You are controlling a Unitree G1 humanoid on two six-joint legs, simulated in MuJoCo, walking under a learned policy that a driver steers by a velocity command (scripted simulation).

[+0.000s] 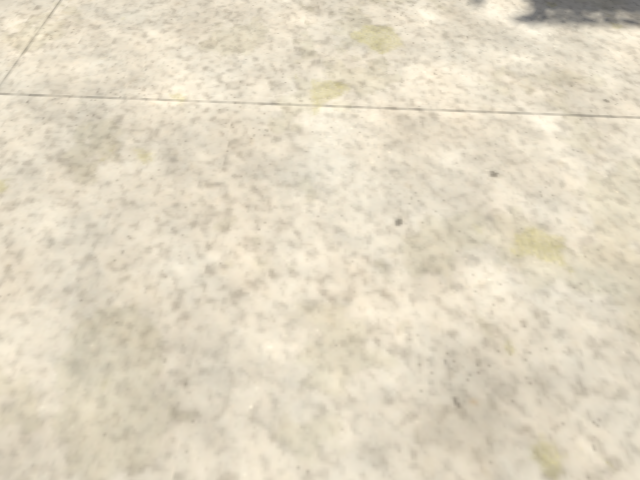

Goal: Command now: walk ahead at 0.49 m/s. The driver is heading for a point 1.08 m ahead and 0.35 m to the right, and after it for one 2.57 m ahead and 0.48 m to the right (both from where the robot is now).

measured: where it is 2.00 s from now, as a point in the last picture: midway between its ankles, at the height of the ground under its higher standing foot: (415, 289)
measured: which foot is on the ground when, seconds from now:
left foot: down 0.00-0.32, up 0.34-0.82, down 0.84-1.00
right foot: up 0.00-0.28, down 0.30-0.86, up 0.88-1.00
